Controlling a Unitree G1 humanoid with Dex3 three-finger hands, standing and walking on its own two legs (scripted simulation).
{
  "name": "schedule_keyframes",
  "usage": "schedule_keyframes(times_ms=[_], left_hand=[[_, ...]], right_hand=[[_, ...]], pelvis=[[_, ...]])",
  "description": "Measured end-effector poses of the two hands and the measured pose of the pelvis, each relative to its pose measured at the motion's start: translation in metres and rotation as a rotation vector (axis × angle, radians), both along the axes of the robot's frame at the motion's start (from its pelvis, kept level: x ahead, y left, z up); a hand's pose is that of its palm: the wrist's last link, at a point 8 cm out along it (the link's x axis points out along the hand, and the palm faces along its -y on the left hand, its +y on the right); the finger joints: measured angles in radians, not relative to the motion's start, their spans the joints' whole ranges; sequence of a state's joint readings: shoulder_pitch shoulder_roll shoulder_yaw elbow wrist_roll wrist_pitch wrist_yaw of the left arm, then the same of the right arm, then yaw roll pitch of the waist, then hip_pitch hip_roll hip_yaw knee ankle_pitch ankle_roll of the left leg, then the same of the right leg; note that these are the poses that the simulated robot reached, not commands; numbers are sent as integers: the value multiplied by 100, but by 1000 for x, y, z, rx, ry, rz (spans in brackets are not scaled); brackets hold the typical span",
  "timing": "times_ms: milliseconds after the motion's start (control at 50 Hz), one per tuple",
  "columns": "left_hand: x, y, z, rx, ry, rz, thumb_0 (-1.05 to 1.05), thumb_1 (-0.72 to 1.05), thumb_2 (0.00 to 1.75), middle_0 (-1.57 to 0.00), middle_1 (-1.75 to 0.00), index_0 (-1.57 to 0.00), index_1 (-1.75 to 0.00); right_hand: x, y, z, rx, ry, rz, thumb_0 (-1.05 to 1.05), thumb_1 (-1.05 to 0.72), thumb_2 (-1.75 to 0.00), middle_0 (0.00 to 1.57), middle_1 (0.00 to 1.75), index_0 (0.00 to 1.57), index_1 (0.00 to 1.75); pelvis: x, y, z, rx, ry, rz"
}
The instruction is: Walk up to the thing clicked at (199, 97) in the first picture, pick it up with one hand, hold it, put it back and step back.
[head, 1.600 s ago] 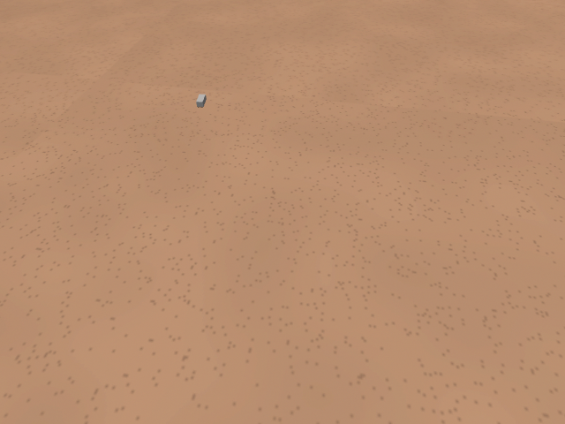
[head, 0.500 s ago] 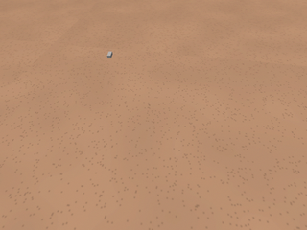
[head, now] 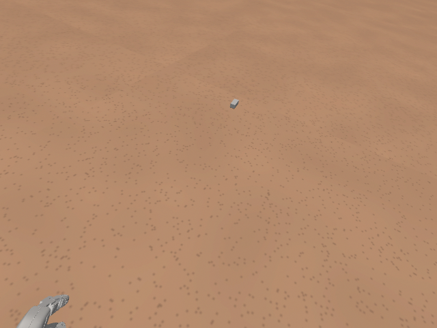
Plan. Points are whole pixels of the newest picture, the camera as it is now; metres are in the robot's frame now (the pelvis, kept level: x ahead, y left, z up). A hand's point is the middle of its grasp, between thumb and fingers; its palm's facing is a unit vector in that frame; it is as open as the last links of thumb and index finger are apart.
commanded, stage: walk up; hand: left
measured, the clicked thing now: (234, 103) +2.01 -0.21 -0.75
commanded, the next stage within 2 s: none
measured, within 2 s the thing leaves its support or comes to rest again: neither
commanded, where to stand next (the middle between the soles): +2.08 -0.65 m, yaw +68 degrees
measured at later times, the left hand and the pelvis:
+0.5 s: hand (128, 257) +0.30 +0.20 -0.10, palm faces +0.38 -0.84 -0.38, open 7.4 cm; pelvis +0.32 -0.11 +0.00, yaw +22 degrees
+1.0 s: hand (169, 172) +0.61 +0.15 -0.16, palm faces +0.48 -0.84 -0.26, open 7.4 cm; pelvis +0.65 -0.14 -0.02, yaw +35 degrees
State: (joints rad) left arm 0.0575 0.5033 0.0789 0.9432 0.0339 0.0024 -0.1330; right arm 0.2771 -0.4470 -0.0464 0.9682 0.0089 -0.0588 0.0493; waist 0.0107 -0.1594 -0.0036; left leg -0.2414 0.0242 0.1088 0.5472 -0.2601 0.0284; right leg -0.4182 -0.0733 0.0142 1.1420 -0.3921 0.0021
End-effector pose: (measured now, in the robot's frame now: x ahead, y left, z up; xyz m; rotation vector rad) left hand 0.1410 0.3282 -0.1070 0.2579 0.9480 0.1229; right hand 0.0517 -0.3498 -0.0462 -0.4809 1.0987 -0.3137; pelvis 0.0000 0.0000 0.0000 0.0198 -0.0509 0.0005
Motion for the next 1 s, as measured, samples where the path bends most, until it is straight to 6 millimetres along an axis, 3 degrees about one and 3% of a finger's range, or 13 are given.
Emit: schedule_keyframes(times_ms=[100, 200, 280, 340, 380, 480, 560, 640, 720, 760, 820, 920, 1000], left_hand=[[32, -22, 11, -56, 6, 22, 1, 90, 90, -20, -30, -20, -30], [58, -27, 15, -30, 46, 107, 1, 90, 90, -21, -30, -20, -30], [94, -33, 17, 30, 48, 193, 1, 90, 90, -21, -30, -20, -30], [128, -43, 19, 94, 5, 255, 1, 90, 90, -21, -30, -20, -30], [139, -55, 23, 129, -27, 299, 1, 90, 90, -21, -30, -20, -30], [131, -90, 39, 112, 53, 427, 1, 90, 90, -21, -30, -20, -30], [123, -109, 37, 93, 159, 537, 1, 90, 90, -21, -30, -20, -30], [124, -125, 17, 55, 274, 629, 1, 90, 90, -21, -30, -20, -30], [147, -136, -19, 20, 356, 680, 1, 90, 90, -21, -30, -20, -30], [172, -143, -35, -1, 387, 678, 1, 90, 90, -21, -30, -20, -30], [229, -151, -44, -42, 381, 621, 1, 90, 90, -20, -30, -20, -30], [347, -146, -36, -64, 205, 566, 2, 90, 90, -21, -30, -20, -30], [434, -139, -22, -38, 88, 556, 1, 90, 90, -21, -30, -20, -30]], right_hand=[[48, 8, -2, 40, 75, 73, 1, -90, -90, 21, 30, 21, 30], [125, -9, -11, 53, 99, 140, 1, -90, -90, 21, 30, 21, 30], [208, -39, -27, 32, 101, 213, 1, -90, -90, 22, 30, 21, 30], [284, -69, -49, 0, 98, 279, 1, -90, -90, 22, 30, 21, 30], [339, -78, -60, -18, 94, 317, 1, -90, -90, 21, 30, 21, 30], [472, -49, -44, 52, 13, 448, 1, -91, -90, 21, 30, 20, 30], [567, -17, -25, 91, -42, 580, 1, -91, -90, 21, 30, 20, 30], [652, 12, -18, 79, -67, 687, 1, -91, -90, 21, 30, 20, 30], [722, 31, -29, 48, -121, 727, 0, -91, -90, 21, 30, 20, 30], [744, 30, -36, 28, -137, 714, 0, -91, -90, 21, 30, 20, 30], [760, 18, -39, 27, -125, 648, 0, -91, -90, 21, 30, 20, 30], [772, -17, -34, -13, 12, 634, 0, -90, -90, 21, 30, 21, 30], [801, -54, -35, -43, 122, 643, 0, -90, -90, 21, 30, 21, 30]], pelvis=[[50, -11, 15, -19, 18, 77], [112, -34, 14, -14, 43, 151], [172, -60, 1, 7, 60, 207], [220, -83, -18, 3, 62, 257], [244, -94, -24, -16, 53, 298], [307, -104, 0, -13, 47, 371], [362, -111, 9, -21, 48, 419], [417, -114, 3, -30, 38, 472], [478, -104, -24, -22, 33, 488], [501, -102, -34, 1, 35, 504], [534, -106, -31, 20, 30, 513], [596, -119, -18, 27, 26, 563], [652, -136, -16, 14, 39, 613]])
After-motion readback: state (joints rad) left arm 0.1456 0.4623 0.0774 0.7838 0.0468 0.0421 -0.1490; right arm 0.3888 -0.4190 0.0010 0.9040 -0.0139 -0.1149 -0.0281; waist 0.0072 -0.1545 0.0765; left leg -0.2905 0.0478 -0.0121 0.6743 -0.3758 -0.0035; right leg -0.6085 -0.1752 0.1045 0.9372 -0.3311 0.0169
